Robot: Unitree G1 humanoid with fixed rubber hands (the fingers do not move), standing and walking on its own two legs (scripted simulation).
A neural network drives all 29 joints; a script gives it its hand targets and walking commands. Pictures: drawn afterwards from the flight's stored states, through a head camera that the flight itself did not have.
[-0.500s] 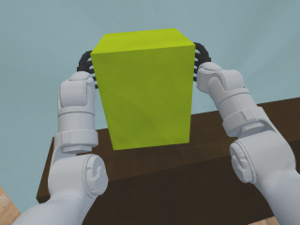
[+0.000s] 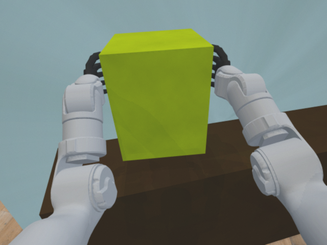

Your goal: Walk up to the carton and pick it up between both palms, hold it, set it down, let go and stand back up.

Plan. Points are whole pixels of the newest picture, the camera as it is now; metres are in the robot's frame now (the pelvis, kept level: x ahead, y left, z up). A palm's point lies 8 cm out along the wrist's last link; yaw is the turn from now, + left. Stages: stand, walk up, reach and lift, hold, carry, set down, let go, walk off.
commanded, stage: hold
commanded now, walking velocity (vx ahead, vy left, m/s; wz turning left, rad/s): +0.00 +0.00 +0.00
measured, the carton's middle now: (158, 91) +0.41 +0.00 +0.26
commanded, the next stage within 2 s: none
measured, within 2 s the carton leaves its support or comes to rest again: neither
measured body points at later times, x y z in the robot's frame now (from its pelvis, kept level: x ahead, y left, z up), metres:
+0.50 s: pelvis +0.00 +0.00 +0.00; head -0.10 +0.02 +0.44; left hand +0.39 +0.14 +0.29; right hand +0.38 -0.16 +0.30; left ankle +0.02 +0.14 -0.75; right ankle -0.02 -0.12 -0.75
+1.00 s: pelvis -0.01 +0.00 +0.00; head -0.09 +0.03 +0.44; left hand +0.39 +0.15 +0.29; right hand +0.38 -0.15 +0.30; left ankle +0.02 +0.14 -0.75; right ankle -0.02 -0.12 -0.75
